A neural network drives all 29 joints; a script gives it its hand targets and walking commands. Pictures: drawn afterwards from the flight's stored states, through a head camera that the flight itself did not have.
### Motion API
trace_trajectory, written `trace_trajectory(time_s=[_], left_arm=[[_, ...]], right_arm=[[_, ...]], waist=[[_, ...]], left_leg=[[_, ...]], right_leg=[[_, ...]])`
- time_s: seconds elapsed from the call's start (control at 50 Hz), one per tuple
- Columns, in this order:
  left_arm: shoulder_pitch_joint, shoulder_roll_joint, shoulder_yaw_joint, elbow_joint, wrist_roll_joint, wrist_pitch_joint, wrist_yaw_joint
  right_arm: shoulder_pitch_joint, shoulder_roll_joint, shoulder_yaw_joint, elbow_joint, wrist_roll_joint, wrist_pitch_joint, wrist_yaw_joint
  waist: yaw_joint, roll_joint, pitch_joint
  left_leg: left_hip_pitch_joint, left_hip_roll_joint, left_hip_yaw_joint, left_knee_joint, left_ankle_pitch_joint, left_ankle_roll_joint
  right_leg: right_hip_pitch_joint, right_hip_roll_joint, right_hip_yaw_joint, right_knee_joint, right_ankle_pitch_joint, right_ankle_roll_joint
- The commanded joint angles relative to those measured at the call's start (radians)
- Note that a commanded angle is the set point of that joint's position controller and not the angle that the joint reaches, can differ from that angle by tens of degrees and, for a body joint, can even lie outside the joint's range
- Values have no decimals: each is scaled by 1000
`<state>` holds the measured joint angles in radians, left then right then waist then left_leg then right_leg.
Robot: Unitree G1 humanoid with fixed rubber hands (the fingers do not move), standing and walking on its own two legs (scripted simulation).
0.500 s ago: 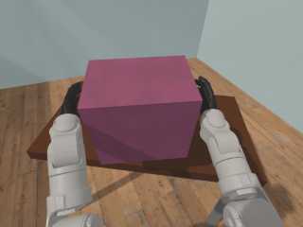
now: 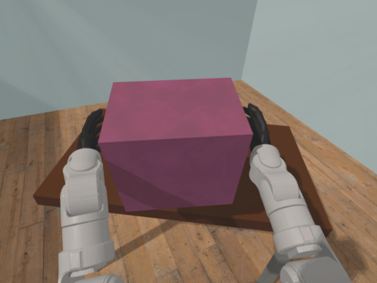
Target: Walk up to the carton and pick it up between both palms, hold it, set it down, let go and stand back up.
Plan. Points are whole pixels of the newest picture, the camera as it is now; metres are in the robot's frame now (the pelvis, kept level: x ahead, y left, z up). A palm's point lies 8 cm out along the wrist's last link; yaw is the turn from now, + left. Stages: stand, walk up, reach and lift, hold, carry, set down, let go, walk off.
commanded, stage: hold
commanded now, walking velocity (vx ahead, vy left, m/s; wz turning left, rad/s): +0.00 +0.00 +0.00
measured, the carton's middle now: (176, 147) +0.38 +0.00 +0.14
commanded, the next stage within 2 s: none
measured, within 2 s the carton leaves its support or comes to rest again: neither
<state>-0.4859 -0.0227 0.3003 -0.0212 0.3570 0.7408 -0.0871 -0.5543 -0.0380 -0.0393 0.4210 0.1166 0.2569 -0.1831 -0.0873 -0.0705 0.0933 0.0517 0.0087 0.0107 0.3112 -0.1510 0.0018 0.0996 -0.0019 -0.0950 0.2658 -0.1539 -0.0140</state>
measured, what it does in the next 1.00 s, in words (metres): stands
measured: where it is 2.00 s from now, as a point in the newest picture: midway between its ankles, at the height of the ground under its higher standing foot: outside the picture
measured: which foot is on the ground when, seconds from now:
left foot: down 0.00-1.00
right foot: down 0.00-1.00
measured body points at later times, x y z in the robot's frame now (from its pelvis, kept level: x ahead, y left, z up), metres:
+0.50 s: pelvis -0.01 -0.01 +0.00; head -0.05 +0.03 +0.45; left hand +0.36 +0.17 +0.18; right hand +0.36 -0.17 +0.19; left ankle +0.03 +0.11 -0.75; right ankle +0.01 -0.11 -0.75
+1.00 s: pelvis +0.00 -0.01 +0.00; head -0.04 +0.02 +0.45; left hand +0.36 +0.17 +0.18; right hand +0.36 -0.17 +0.18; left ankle +0.03 +0.11 -0.75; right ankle +0.01 -0.11 -0.75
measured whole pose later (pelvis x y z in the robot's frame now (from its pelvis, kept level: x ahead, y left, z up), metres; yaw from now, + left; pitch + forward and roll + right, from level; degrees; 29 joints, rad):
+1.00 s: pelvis +0.00 -0.01 +0.00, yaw +0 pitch -11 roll +0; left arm -0.53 -0.02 0.31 0.03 0.36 0.71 -0.08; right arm -0.59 -0.04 -0.05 0.47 0.10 0.22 -0.18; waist -0.08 -0.07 0.10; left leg 0.04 0.01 0.01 0.29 -0.14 0.00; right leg 0.08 0.00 -0.09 0.27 -0.15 -0.02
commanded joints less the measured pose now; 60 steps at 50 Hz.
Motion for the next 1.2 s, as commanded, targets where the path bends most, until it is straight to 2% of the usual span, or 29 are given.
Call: trace_trajectory(time_s=[0.0,0.08,0.16,0.22,0.38,0.5,0.56,0.66,0.76,0.88,1.02,1.18], left_arm=[[-625,-369,-394,-100,-159,-86,-146],[-648,-368,-383,-42,-158,-97,-138],[-674,-369,-388,-44,-169,-116,-134],[-669,-373,-399,-62,-174,-125,-130],[-639,-343,-325,3,-124,-101,-155],[-641,-356,-371,-55,-147,-108,-158],[-642,-371,-398,-74,-153,-114,-150],[-651,-359,-391,-70,-154,-117,-150],[-618,-358,-396,-68,-160,-117,-147],[-624,-348,-380,-75,-152,-115,-146],[-612,-355,-364,-60,-138,-97,-158],[-629,-363,-409,-102,-161,-108,-148]], right_arm=[[-646,404,286,-215,42,-66,180],[-696,411,278,-203,27,-81,187],[-712,430,277,-197,17,-97,188],[-702,438,293,-205,23,-105,184],[-673,419,254,-114,15,-91,172],[-671,418,272,-174,35,-102,159],[-667,428,293,-198,38,-102,157],[-669,427,289,-193,27,-99,163],[-670,420,311,-232,39,-105,158],[-662,426,322,-217,47,-94,159],[-641,413,298,-182,38,-87,162],[-643,421,302,-215,41,-100,159]], waist=[[2,96,-306],[16,77,-341],[11,55,-402],[9,60,-452],[11,74,-316],[-18,98,-358],[-18,89,-369],[-10,76,-353],[-1,63,-401],[11,57,-373],[1,74,-326],[-15,90,-376]], left_leg=[[28,-22,37,-57,151,-20],[31,-24,43,-55,122,-7],[42,-26,44,-54,121,2],[67,-32,47,-36,183,-3],[-1,-36,59,-69,115,7],[56,-42,52,-28,223,-17],[61,-41,48,-23,231,-22],[36,-39,46,-41,172,-10],[69,-38,43,-26,233,-13],[51,-38,43,-37,219,-5],[41,-38,50,-47,186,-7],[76,-36,45,-24,234,-21]], right_leg=[[-2,38,-24,-27,46,20],[-11,32,-20,-30,29,27],[-7,31,-14,-29,44,33],[9,31,-12,-22,113,38],[28,18,-9,-36,66,42],[43,27,-15,-21,156,42],[39,31,-17,-18,159,40],[27,26,-17,-23,108,41],[51,30,-17,-15,179,44],[52,28,-13,-19,173,46],[39,26,-13,-29,124,39],[38,32,-18,-20,161,37]])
